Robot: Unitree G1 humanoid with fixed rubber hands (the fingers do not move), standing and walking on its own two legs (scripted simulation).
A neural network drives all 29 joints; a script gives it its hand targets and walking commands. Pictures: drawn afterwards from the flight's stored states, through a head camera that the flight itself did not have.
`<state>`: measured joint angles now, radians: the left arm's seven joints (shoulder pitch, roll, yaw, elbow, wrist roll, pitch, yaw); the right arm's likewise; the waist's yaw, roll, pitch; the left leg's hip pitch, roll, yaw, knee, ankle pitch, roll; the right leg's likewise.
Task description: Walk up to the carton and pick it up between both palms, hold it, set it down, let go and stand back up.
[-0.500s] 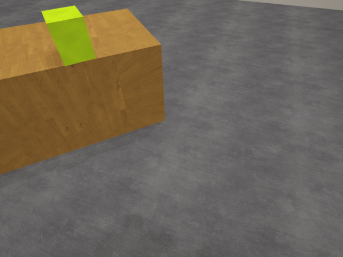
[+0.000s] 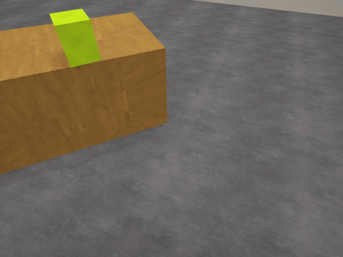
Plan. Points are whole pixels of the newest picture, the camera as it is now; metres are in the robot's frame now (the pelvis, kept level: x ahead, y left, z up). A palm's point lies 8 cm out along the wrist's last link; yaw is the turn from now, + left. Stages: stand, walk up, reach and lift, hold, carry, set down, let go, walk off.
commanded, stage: stand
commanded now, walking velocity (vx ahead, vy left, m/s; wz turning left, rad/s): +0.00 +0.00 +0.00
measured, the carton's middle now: (76, 37) +1.19 +0.58 -0.01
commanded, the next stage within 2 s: none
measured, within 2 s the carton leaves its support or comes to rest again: neither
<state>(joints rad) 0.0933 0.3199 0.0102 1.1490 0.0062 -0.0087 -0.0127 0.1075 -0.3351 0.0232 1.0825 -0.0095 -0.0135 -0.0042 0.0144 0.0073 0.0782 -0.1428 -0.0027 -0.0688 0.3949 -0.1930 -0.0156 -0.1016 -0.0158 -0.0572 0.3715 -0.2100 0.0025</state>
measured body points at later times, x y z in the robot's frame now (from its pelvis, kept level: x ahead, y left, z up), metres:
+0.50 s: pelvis +0.00 +0.00 +0.00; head +0.02 +0.01 +0.45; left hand +0.07 +0.30 -0.14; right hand +0.09 -0.29 -0.13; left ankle +0.02 +0.13 -0.74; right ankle +0.00 -0.12 -0.74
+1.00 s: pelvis +0.01 +0.01 +0.00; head +0.03 +0.01 +0.45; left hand +0.08 +0.31 -0.14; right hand +0.10 -0.29 -0.13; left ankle +0.02 +0.13 -0.74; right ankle +0.00 -0.12 -0.74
